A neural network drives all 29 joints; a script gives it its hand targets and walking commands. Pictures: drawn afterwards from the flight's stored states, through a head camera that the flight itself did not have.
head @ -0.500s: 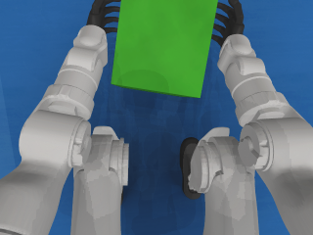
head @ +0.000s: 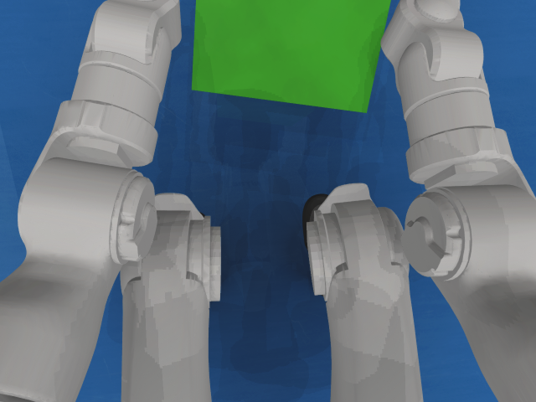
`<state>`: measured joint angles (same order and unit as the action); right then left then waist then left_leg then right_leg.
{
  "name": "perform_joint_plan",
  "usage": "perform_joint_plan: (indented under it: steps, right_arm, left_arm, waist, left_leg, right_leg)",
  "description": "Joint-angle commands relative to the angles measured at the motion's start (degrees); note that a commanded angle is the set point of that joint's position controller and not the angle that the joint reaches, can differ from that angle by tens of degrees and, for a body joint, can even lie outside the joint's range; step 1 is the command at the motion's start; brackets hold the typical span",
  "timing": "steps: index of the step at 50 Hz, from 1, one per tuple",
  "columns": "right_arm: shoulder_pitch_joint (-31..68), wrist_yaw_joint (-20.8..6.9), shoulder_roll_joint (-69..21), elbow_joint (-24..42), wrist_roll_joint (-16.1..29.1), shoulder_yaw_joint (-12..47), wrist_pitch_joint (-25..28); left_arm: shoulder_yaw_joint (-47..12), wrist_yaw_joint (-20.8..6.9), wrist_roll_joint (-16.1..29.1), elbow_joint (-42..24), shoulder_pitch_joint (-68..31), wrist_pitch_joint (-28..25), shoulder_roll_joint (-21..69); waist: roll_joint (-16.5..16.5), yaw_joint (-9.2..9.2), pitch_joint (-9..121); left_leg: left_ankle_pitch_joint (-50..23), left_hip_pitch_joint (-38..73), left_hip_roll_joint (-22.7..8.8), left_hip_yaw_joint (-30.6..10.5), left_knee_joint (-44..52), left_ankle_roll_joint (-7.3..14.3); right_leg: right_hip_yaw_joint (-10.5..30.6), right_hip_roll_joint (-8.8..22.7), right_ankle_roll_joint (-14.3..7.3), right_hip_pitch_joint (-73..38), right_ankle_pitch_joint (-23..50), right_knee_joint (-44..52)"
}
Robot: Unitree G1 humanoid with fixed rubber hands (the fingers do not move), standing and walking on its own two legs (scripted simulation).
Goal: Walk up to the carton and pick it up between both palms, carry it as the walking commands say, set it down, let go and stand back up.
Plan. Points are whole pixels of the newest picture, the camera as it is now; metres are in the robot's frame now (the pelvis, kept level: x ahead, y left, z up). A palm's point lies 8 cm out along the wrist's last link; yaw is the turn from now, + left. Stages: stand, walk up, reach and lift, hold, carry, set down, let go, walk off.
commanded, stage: reach and lift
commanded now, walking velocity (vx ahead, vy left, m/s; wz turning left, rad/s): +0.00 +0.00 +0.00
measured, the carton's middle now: out of the picture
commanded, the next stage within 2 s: none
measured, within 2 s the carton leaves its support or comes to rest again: neither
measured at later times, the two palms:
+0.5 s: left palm out of the picture +0.56 +0.11 -0.10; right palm out of the picture +0.53 -0.15 -0.08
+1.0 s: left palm out of the picture +0.54 +0.11 -0.02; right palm out of the picture +0.51 -0.15 -0.01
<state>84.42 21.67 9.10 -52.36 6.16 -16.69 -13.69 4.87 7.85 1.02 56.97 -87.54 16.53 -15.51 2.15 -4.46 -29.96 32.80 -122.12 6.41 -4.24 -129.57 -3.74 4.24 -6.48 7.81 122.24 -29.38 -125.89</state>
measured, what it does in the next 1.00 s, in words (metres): rises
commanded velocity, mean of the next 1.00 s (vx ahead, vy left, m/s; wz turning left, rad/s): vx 0.00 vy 0.00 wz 0.00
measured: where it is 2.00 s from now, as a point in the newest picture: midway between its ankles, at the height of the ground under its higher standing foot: (259, 271)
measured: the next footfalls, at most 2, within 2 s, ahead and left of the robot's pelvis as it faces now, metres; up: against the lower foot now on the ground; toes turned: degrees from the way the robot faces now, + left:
none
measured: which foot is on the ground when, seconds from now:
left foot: down 0.00-1.00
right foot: down 0.00-1.00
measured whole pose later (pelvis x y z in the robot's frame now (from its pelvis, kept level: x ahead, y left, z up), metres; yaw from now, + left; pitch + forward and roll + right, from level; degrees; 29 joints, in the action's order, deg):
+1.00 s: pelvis -0.03 -0.01 +0.07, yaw +2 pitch +22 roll -1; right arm 78.3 23.3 -0.5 -31.7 -4.2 -25.9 -22.4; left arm 13.1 10.7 -4.4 44.6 -85.0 26.0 -10.4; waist 0.1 -3.4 -30.1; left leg 28.1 -109.0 7.9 -5.3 -115.1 -4.8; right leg 4.5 -5.8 6.3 109.0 -26.0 -112.7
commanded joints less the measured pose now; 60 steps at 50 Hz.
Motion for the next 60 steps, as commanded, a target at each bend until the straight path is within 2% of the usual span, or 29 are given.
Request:
perform_joint_plan:
  steps: [1, 4, 7, 8, 9, 11, 12, 13, 17, 27, 28, 29, 30, 32, 33, 34, 36, 37, 38, 42, 43, 46, 50, 52, 53, 54, 55, 59, 60]
  right_arm:
    - [36.9, -29.4, -64.0, 9.6, 2.7, 19.4, -0.6]
    - [35.7, -29.9, -64.3, 5.8, 0.6, 18.1, -0.7]
    - [35.6, -29.5, -66.6, 8.4, 0.4, 19.8, -1.2]
    - [34.7, -29.4, -66.6, 8.9, 1.8, 21.6, -1.4]
    - [35.4, -29.1, -65.1, 8.7, 0.8, 20.6, -1.6]
    - [36.5, -28.8, -66.2, 10.7, 1.8, 21.9, -1.5]
    - [36.4, -28.4, -65.1, 10.4, 2.1, 21.3, -1.4]
    - [36.5, -28.3, -66.6, 12.2, 2.9, 22.4, -2.0]
    - [35.6, -27.2, -69.3, 14.8, 4.9, 26.1, -3.2]
    - [38.4, -27.5, -69.6, 19.3, 3.0, 28.9, -4.5]
    - [39.5, -27.5, -68.1, 23.4, 3.0, 29.1, -4.7]
    - [39.2, -27.4, -69.6, 21.8, 3.3, 29.8, -5.3]
    - [40.2, -27.2, -67.8, 22.6, 2.9, 29.4, -5.2]
    - [39.0, -27.7, -66.1, 16.7, 0.5, 26.8, -5.8]
    - [39.5, -27.9, -67.1, 20.0, 0.1, 27.4, -5.9]
    - [39.9, -28.3, -65.8, 16.1, -1.1, 25.7, -6.2]
    - [40.9, -28.8, -66.0, 16.1, -2.0, 24.9, -6.8]
    - [42.1, -28.6, -66.4, 22.0, -0.4, 26.9, -6.9]
    - [41.1, -28.8, -65.0, 17.1, -2.1, 24.8, -7.4]
    - [43.0, -29.4, -66.0, 20.6, -1.1, 25.8, -8.5]
    - [43.3, -29.5, -65.4, 19.9, -1.2, 25.7, -8.7]
    - [40.6, -29.9, -67.5, 21.3, -1.2, 27.0, -9.7]
    - [35.6, -30.2, -69.9, 22.6, -0.1, 28.9, -10.7]
    - [34.4, -30.0, -71.2, 20.9, 0.2, 29.2, -11.0]
    - [35.3, -30.0, -69.3, 23.4, 0.4, 29.1, -10.8]
    - [34.2, -30.0, -71.9, 22.6, 0.9, 30.7, -11.1]
    - [32.3, -29.8, -71.6, 22.5, 0.1, 30.2, -10.8]
    - [31.2, -29.1, -71.9, 26.2, 1.5, 33.9, -11.4]
    - [32.7, -28.7, -73.2, 26.3, 2.5, 35.1, -11.8]
  left_arm:
    - [-14.8, -16.2, 5.6, -19.7, -41.6, -4.0, 63.3]
    - [-12.8, -16.9, 2.9, -14.4, -40.3, -3.2, 62.8]
    - [-14.8, -17.1, 3.8, -18.2, -40.4, -3.3, 64.3]
    - [-15.8, -16.9, 4.5, -20.6, -41.2, -3.2, 64.1]
    - [-15.8, -17.1, 5.4, -20.5, -41.7, -2.9, 65.0]
    - [-17.6, -17.4, 5.9, -20.9, -41.7, -2.6, 65.0]
    - [-19.3, -17.2, 7.0, -24.6, -45.2, -2.6, 66.6]
    - [-19.2, -16.9, 7.5, -26.1, -44.5, -2.8, 65.5]
    - [-24.3, -16.6, 10.6, -30.1, -42.9, -1.7, 68.4]
    - [-19.0, -17.3, 7.8, -23.5, -38.8, -0.2, 70.3]
    - [-19.7, -17.1, 9.2, -27.4, -39.8, 0.0, 71.1]
    - [-19.9, -17.0, 9.1, -28.5, -41.9, 0.0, 70.4]
    - [-20.5, -16.9, 9.5, -28.5, -43.7, 0.4, 70.6]
    - [-16.9, -17.1, 6.9, -20.9, -40.6, 1.2, 70.8]
    - [-16.3, -17.4, 6.6, -22.3, -39.0, 1.4, 71.7]
    - [-15.9, -17.8, 6.3, -18.9, -40.3, 1.9, 72.1]
    - [-17.3, -18.0, 7.1, -20.4, -42.6, 2.4, 73.3]
    - [-17.6, -17.8, 8.2, -24.6, -42.5, 2.7, 73.2]
    - [-16.9, -18.0, 7.2, -20.3, -42.7, 3.2, 73.3]
    - [-16.7, -18.1, 7.4, -22.4, -42.1, 4.6, 75.2]
    - [-18.6, -18.0, 7.7, -24.0, -44.4, 4.8, 75.6]
    - [-18.4, -17.9, 8.0, -24.2, -40.0, 5.5, 75.7]
    - [-20.4, -17.7, 8.6, -30.1, -40.2, 5.6, 75.6]
    - [-19.8, -17.6, 7.5, -28.9, -37.2, 5.6, 75.3]
    - [-21.0, -17.6, 8.1, -30.1, -37.5, 5.8, 76.5]
    - [-21.2, -17.4, 7.9, -30.0, -36.1, 5.8, 76.0]
    - [-21.2, -17.3, 7.5, -30.4, -35.2, 5.7, 76.7]
    - [-24.4, -17.0, 8.7, -35.9, -37.4, 5.5, 75.4]
    - [-24.1, -16.8, 8.7, -36.1, -39.1, 5.7, 74.3]
  waist:
    - [-7.0, 2.48, 114.1]
    - [-7.5, 2.78, 110.4]
    - [-5.5, 2.47, 118.0]
    - [-7.4, 3.55, 121.1]
    - [-6.4, 0.78, 121.5]
    - [-8.1, 2.27, 123.6]
    - [-9.5, 0.32, 126.4]
    - [-8.2, 1.92, 129.7]
    - [-8.2, -0.01, 137.9]
    - [-5.0, 2.62, 129.2]
    - [-3.9, 1.08, 134.5]
    - [-3.4, 2.55, 134.1]
    - [-4.0, 1.0, 134.9]
    - [-4.8, 1.36, 124.5]
    - [-3.6, 1.62, 127.6]
    - [-4.7, 0.43, 123.9]
    - [-5.4, -1.53, 126.9]
    - [-4.0, -0.65, 134.6]
    - [-5.9, -1.72, 129.6]
    - [-6.6, -1.21, 135.2]
    - [-8.6, -3.17, 137.8]
    - [-5.6, -1.66, 139.0]
    - [-5.7, -2.22, 145.3]
    - [-7.3, -0.56, 141.9]
    - [-7.0, -1.7, 145.0]
    - [-6.5, 0.01, 144.4]
    - [-7.6, -0.63, 145.1]
    - [-5.8, -0.84, 149.7]
    - [-5.4, 0.32, 149.1]
  left_leg:
    - [-14.5, 39.5, 1.1, 9.1, 16.7, 2.8]
    - [-11.5, 36.9, 1.0, 9.5, 17.7, 3.0]
    - [-14.8, 39.0, 1.7, 9.5, 17.7, 2.8]
    - [-16.4, 41.6, 1.6, 10.7, 17.6, 2.3]
    - [-15.4, 41.2, 1.6, 10.3, 17.7, 2.3]
    - [-17.3, 42.1, 1.9, 10.3, 17.4, 2.1]
    - [-17.9, 44.5, 1.4, 9.9, 17.7, 1.8]
    - [-19.7, 46.6, 1.9, 10.3, 17.7, 2.1]
    - [-24.2, 51.1, 1.9, 10.1, 17.6, 1.6]
    - [-16.5, 44.5, 2.0, 10.7, 21.3, 3.1]
    - [-17.9, 48.2, 2.3, 10.0, 22.3, 3.2]
    - [-17.5, 48.3, 2.5, 10.2, 23.0, 3.2]
    - [-16.5, 49.0, 2.1, 9.6, 23.0, 3.1]
    - [-9.6, 42.8, 2.0, 10.1, 23.5, 3.1]
    - [-9.6, 46.3, 2.4, 9.9, 25.5, 3.5]
    - [-6.0, 43.9, 1.8, 10.0, 25.2, 3.2]
    - [-4.7, 46.9, 2.2, 9.1, 27.2, 3.0]
    - [-7.0, 51.2, 2.9, 9.7, 27.5, 3.4]
    - [-5.2, 48.6, 2.4, 10.1, 27.2, 2.6]
    - [-3.7, 54.0, 2.8, 9.3, 29.7, 2.8]
    - [-4.2, 56.0, 2.5, 9.4, 29.9, 2.4]
    - [-8.3, 56.5, 3.1, 10.0, 29.7, 2.4]
    - [-11.9, 57.7, 3.2, 9.9, 30.4, 2.3]
    - [-12.8, 57.3, 3.2, 9.9, 31.2, 2.1]
    - [-14.0, 59.6, 3.1, 9.7, 31.4, 2.1]
    - [-15.0, 59.7, 3.5, 9.6, 31.8, 2.4]
    - [-15.5, 59.6, 3.5, 9.5, 31.9, 2.1]
    - [-17.4, 61.5, 3.4, 8.8, 32.5, 2.4]
    - [-15.8, 60.3, 3.7, 9.4, 33.2, 2.8]
  right_leg:
    - [-12.4, -1.8, -6.0, -37.1, 13.7, 10.2]
    - [-12.8, -1.7, -6.2, -35.1, 10.7, 11.4]
    - [-13.1, -2.1, -5.5, -40.3, 14.4, 11.4]
    - [-13.0, -2.1, -5.5, -41.7, 15.5, 12.2]
    - [-13.5, -2.1, -5.6, -42.9, 15.3, 12.0]
    - [-12.9, -2.2, -5.7, -43.9, 17.2, 11.8]
    - [-13.5, -2.3, -6.2, -44.9, 17.9, 11.9]
    - [-13.5, -2.4, -5.8, -47.2, 19.6, 12.2]
    - [-13.6, -2.8, -5.7, -53.1, 23.9, 12.9]
    - [-11.5, -2.6, -5.1, -52.4, 17.1, 17.3]
    - [-11.9, -2.6, -5.0, -55.0, 18.1, 17.6]
    - [-11.7, -2.8, -5.1, -55.1, 17.4, 18.2]
    - [-11.6, -2.6, -5.3, -55.2, 16.5, 18.3]
    - [-11.4, -2.1, -5.9, -50.4, 9.8, 19.3]
    - [-12.2, -2.5, -5.3, -51.7, 9.9, 20.1]
    - [-12.0, -1.7, -5.8, -48.7, 6.2, 20.7]
    - [-12.9, -1.6, -6.1, -49.7, 5.6, 21.6]
    - [-13.0, -1.8, -5.7, -54.2, 8.2, 22.3]
    - [-12.9, -1.6, -6.2, -51.2, 5.7, 22.9]
    - [-13.3, -1.6, -6.3, -53.0, 6.2, 23.6]
    - [-13.8, -1.5, -6.5, -53.0, 7.1, 23.7]
    - [-13.9, -2.1, -6.5, -54.2, 9.1, 24.6]
    - [-12.7, -2.7, -6.1, -60.0, 14.2, 25.4]
    - [-12.0, -2.8, -6.2, -57.8, 14.2, 26.0]
    - [-12.2, -3.0, -6.3, -59.4, 14.7, 26.4]
    - [-11.9, -3.0, -5.9, -59.7, 15.5, 26.8]
    - [-12.1, -3.2, -6.2, -60.8, 16.3, 26.9]
    - [-10.9, -3.4, -5.7, -66.2, 18.9, 27.4]
    - [-10.2, -3.5, -5.4, -67.7, 18.0, 28.6]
